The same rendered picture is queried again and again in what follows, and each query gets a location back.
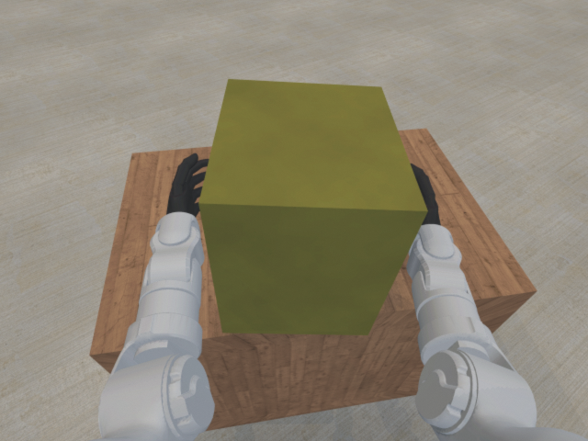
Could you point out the pedestal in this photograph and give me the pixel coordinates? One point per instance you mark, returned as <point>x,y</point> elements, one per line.
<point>260,377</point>

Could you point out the robot left hand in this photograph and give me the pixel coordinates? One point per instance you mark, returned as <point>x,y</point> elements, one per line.
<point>183,196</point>

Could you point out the robot right hand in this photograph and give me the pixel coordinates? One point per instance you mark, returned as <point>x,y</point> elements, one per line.
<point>432,216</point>

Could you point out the robot left upper arm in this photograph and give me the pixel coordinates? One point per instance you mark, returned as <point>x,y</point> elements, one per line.
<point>165,399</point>

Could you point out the right robot forearm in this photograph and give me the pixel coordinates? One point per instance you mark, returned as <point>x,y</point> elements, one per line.
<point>444,306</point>

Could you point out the left robot forearm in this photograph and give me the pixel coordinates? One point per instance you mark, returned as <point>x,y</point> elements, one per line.
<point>167,318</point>

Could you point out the robot right upper arm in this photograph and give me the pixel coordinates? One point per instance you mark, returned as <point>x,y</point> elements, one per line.
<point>467,398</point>

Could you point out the carton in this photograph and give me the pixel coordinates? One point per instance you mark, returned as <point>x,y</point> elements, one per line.
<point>309,207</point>

